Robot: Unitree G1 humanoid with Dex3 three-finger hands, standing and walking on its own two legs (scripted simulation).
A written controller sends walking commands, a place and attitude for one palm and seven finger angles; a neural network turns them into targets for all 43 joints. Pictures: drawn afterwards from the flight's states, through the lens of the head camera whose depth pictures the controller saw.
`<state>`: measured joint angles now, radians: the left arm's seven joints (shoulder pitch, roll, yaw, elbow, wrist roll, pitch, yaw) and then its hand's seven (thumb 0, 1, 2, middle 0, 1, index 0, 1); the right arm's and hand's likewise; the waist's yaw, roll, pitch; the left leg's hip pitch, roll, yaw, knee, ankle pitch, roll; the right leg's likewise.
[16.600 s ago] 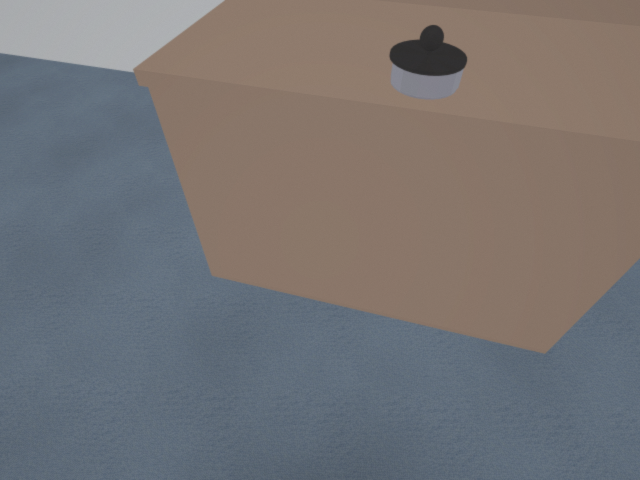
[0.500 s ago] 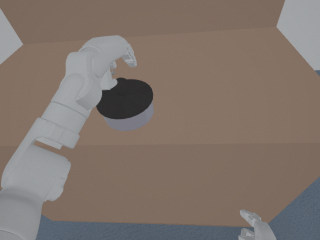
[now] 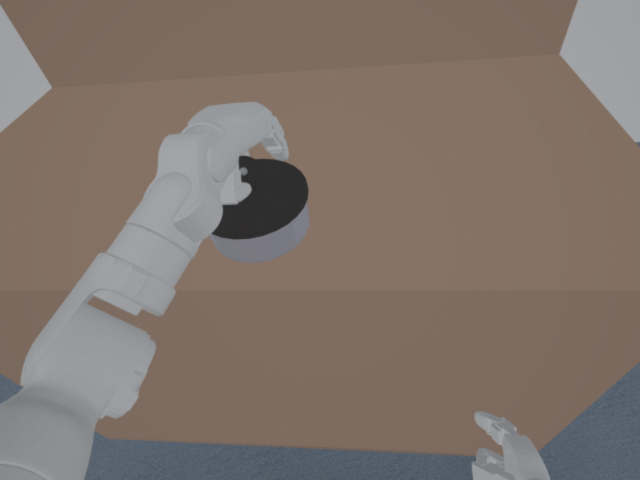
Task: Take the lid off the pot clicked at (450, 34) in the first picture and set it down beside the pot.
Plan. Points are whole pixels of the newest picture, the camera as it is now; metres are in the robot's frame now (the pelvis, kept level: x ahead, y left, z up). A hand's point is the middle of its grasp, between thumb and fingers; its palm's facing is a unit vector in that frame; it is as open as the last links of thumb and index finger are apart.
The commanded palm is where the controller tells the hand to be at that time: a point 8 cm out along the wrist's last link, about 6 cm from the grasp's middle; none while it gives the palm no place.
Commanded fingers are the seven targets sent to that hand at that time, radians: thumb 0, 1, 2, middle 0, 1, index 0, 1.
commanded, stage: lower the open fingers around the knob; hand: left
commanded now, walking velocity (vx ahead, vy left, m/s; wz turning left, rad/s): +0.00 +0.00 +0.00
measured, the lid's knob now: (244, 174) +0.46 +0.12 +0.17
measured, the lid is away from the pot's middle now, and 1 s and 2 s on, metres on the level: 0.00 0.00 0.01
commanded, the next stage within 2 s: close the fingers and squeeze the knob in 0.48 s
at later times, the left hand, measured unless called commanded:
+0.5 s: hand (241, 179) +0.44 +0.11 +0.18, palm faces -0.27 -0.06 -0.96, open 10.0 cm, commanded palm +0.42 +0.13 +0.25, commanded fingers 0.00 -0.41 1.74 -0.88 -0.08 -0.88 -0.08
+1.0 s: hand (234, 178) +0.43 +0.12 +0.18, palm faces -0.25 -0.07 -0.96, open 9.3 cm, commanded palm +0.41 +0.13 +0.25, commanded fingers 0.00 0.00 1.18 -0.69 -0.69 -0.69 -0.69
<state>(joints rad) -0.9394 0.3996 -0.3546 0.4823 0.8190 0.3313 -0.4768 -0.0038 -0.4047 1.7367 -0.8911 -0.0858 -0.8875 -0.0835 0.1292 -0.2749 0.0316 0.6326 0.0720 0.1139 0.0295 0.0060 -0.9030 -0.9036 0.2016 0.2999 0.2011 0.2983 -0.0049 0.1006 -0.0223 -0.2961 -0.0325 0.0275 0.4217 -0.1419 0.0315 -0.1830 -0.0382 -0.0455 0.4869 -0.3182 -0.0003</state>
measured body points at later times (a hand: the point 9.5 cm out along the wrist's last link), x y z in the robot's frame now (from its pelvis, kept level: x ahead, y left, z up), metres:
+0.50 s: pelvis +0.01 -0.01 +0.00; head +0.02 -0.05 +0.45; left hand +0.44 +0.12 +0.23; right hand +0.16 -0.25 -0.12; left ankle +0.05 +0.10 -0.74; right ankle -0.04 -0.12 -0.74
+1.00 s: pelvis +0.01 +0.00 +0.00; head +0.02 -0.04 +0.45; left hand +0.44 +0.13 +0.23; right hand +0.18 -0.24 -0.12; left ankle +0.05 +0.10 -0.74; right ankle -0.04 -0.12 -0.74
